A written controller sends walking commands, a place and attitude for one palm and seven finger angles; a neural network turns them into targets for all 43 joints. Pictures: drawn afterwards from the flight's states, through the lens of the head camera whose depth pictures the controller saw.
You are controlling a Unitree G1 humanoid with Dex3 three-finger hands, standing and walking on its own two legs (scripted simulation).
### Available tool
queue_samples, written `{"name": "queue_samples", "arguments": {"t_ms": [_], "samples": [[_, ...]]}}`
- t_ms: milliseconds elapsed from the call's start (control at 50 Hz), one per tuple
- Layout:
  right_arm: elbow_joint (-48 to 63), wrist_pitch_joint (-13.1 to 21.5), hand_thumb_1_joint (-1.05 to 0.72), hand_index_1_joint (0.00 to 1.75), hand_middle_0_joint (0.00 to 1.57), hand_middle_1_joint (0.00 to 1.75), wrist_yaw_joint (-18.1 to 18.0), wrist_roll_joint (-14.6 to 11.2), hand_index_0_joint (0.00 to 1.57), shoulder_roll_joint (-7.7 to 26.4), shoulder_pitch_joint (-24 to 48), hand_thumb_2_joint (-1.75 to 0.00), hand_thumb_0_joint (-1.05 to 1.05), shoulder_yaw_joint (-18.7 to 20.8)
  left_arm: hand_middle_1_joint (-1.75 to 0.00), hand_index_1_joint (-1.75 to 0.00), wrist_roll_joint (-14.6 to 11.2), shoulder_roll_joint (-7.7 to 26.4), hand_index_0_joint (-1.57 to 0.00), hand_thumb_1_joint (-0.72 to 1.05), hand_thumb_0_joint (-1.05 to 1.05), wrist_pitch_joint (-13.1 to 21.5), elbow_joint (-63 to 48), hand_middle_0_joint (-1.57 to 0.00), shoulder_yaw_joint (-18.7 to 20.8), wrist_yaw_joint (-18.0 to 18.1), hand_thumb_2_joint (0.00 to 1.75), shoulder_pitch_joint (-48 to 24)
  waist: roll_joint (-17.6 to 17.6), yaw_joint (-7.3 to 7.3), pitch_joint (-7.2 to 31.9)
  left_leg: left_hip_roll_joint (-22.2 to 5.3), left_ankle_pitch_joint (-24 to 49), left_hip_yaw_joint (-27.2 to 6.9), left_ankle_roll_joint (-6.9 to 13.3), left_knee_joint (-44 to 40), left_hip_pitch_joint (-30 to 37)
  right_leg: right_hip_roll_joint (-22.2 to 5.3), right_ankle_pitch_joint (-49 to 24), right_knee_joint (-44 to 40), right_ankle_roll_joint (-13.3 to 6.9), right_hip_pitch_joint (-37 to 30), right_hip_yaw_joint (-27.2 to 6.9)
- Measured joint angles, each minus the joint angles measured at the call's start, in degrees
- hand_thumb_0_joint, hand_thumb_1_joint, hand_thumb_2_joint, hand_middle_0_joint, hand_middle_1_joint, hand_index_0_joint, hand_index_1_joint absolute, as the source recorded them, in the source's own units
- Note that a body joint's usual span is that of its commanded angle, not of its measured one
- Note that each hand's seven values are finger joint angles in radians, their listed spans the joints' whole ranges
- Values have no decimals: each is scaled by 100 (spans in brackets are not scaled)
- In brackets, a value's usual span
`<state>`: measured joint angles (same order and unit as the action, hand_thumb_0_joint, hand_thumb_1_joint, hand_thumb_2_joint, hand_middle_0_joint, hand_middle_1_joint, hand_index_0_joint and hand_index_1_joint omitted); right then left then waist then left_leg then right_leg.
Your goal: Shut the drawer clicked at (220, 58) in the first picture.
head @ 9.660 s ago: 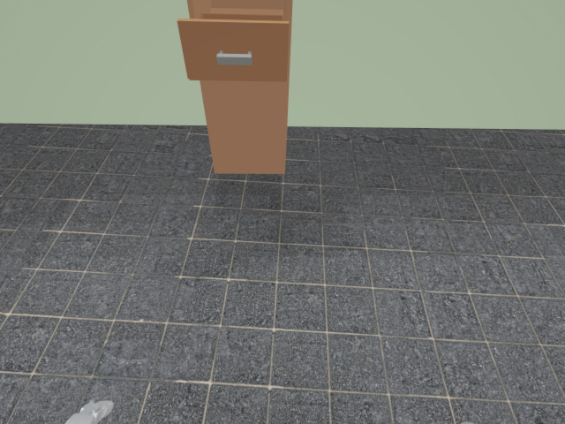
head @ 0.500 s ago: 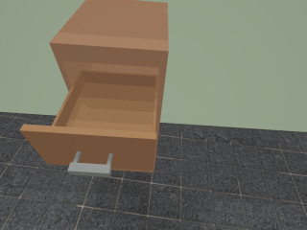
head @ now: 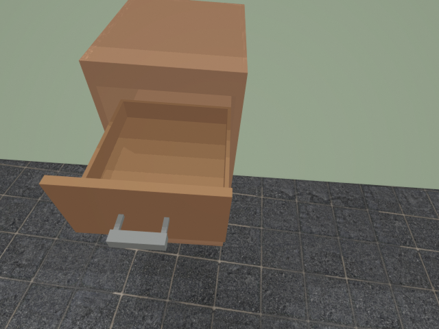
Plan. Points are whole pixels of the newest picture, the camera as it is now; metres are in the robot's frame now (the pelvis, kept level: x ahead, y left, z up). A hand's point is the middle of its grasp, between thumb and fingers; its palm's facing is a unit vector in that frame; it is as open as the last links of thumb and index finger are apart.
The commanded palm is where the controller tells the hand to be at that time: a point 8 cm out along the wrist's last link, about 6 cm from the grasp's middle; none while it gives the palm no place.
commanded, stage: look again from close up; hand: left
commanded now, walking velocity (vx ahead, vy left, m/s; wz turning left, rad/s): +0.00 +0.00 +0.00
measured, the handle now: (140, 230) +0.29 +0.17 +0.00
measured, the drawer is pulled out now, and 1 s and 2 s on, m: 0.30 0.29 0.29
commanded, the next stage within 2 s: raise the hand and make a fist in 0.58 s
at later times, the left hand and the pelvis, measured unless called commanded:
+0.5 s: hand out of the picture -0.02 +0.15 -0.18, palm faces +0.03 -0.99 -0.16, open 7.4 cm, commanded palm none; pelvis +0.00 -0.01 +0.00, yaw +0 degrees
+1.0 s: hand (153, 326) +0.14 +0.12 -0.04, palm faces +0.14 -0.99 +0.01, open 6.9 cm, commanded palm +0.08 +0.18 -0.03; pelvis -0.04 -0.04 -0.04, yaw +1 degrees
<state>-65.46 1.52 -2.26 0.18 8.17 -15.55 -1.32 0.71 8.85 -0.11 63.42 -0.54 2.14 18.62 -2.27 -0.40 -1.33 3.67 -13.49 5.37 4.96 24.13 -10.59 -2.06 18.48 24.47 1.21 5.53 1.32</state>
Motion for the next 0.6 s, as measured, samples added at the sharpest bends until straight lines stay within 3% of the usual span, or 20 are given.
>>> {"name": "queue_samples", "arguments": {"t_ms": [600], "samples": [[-55, 14, -91, 30, 20, 30, -8, -12, 20, -33, -33, -90, 0, 27, -30, -29, -1, -70, -20, 91, 0, 39, 32, -20, 6, 6, 90, 47, 9, 2, 45, -59, 40, -20, -75, -46, 9, 62, -25, -34, -71, -1, 14]]}}
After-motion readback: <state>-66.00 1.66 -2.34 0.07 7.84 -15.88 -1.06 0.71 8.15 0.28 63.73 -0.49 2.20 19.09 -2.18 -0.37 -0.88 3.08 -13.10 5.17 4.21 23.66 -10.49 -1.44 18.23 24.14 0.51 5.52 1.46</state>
